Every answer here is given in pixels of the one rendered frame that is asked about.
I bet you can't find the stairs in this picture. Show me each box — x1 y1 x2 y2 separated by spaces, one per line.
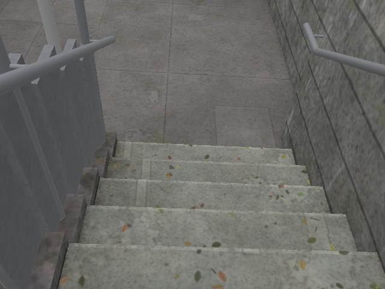
58 141 385 289

